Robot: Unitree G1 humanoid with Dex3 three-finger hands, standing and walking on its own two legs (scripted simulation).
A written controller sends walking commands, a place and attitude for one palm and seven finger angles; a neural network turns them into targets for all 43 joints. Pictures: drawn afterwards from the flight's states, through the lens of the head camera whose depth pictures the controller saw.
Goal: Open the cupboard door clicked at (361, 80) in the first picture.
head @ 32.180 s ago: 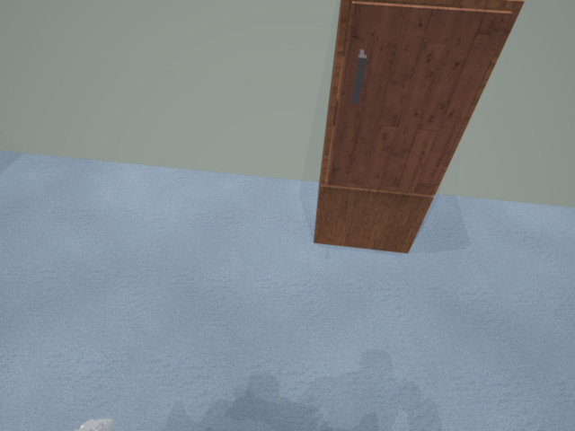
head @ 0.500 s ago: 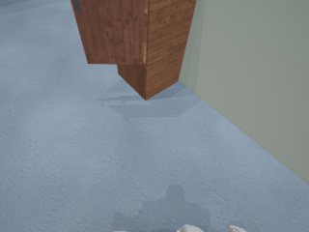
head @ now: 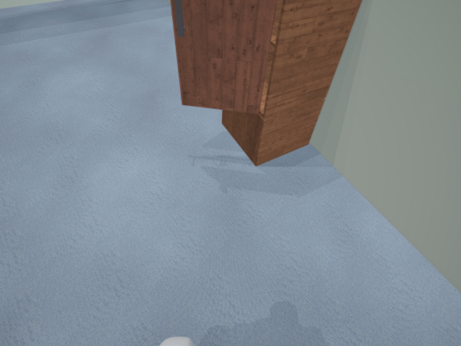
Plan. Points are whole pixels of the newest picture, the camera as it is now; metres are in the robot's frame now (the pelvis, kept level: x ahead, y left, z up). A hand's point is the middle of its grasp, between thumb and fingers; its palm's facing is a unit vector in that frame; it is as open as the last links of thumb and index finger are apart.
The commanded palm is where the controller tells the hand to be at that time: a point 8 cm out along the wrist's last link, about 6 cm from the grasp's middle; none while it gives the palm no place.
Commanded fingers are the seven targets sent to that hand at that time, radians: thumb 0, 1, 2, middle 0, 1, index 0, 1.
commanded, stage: take the last steps up to it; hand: left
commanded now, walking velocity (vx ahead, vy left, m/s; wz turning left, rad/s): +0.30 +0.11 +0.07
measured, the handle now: (180, 15) +1.13 +0.30 +0.04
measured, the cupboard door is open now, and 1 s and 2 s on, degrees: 53 53 53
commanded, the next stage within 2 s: come to a stop and stand still in 1.44 s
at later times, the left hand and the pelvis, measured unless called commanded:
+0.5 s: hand (140, 277) +0.26 +0.22 -0.16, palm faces -0.04 -0.98 -0.19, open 7.4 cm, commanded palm none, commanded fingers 0.00 0.90 0.90 -0.20 -0.30 -0.20 -0.30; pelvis +0.14 +0.05 +0.00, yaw +0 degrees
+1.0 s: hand (129, 281) +0.26 +0.25 -0.19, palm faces +0.12 -0.98 -0.17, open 7.3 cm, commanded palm none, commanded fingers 0.00 0.90 0.90 -0.20 -0.30 -0.20 -0.30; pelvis +0.32 +0.07 -0.01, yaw +1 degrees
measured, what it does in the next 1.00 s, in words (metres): walks ahead: left foot, then right foot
